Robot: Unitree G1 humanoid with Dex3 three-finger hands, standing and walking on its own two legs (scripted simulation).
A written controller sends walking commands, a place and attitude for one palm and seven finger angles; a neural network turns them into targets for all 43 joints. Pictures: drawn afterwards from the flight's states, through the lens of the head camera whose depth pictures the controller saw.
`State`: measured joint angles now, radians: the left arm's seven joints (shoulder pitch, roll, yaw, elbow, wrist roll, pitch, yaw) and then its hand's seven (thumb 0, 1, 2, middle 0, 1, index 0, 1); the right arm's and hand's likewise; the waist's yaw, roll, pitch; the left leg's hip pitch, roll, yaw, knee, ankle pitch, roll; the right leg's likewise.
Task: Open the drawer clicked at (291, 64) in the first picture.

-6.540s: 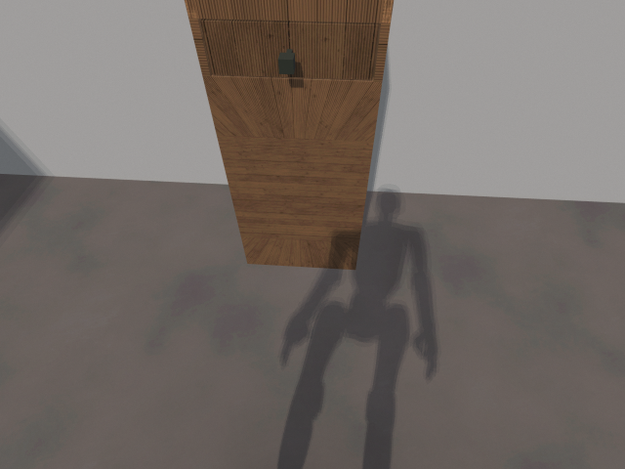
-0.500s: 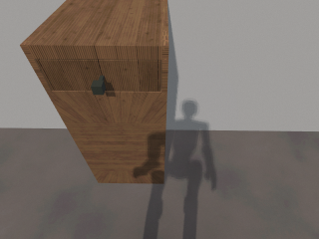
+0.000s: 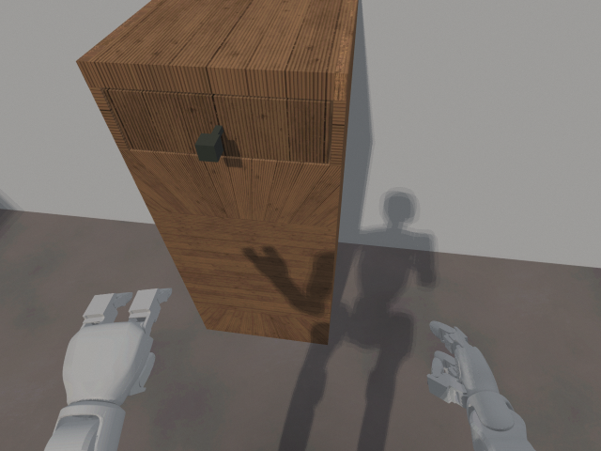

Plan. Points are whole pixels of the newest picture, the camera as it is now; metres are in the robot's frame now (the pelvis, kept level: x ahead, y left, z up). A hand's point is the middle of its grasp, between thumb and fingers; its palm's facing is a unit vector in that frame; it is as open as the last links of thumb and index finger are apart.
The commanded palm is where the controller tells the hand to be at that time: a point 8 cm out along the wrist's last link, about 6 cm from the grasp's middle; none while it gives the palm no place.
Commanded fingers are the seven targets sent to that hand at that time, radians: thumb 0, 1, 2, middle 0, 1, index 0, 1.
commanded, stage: raise the hand with hooked fingers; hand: left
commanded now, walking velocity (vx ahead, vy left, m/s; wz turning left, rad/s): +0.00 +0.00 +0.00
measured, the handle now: (212, 141) +0.54 +0.26 +0.11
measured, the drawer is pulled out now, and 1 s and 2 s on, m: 0.00 0.00 0.00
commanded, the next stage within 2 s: move the hooked fingers above the handle in 1.30 s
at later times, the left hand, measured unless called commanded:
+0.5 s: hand (123, 263) +0.27 +0.27 +0.13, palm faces +0.13 -0.09 -0.99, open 12.6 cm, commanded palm +0.24 +0.26 +0.20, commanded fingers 0.00 -0.41 0.34 -0.29 -1.14 -0.29 -1.14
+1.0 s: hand (81, 171) +0.30 +0.29 +0.24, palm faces +0.15 -0.03 -0.99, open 13.9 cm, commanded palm +0.26 +0.28 +0.28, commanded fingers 0.00 -0.50 0.30 -0.30 -1.20 -0.30 -1.20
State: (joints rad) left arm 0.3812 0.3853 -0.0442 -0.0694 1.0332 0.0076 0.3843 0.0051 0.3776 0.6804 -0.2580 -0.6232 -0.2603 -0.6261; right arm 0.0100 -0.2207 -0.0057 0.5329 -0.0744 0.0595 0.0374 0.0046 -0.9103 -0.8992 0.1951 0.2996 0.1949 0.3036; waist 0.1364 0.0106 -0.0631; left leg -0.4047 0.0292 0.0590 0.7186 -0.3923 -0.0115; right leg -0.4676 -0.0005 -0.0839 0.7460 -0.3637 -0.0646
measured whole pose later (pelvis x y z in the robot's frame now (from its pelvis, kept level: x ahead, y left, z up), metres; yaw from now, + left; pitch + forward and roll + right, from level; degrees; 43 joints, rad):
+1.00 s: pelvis -0.02 +0.04 +0.03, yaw +1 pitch -3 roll +0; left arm -0.32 0.62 -0.01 -0.06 0.82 0.13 -0.21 0.00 -0.49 0.30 -0.32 -1.20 -0.32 -1.20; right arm 0.09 -0.27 0.05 0.62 0.03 0.11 0.02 0.01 -0.91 -0.90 0.20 0.30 0.20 0.30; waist 0.10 0.10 0.02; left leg -0.12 -0.03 0.06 0.37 -0.20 0.04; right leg -0.18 -0.04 -0.08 0.41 -0.18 -0.01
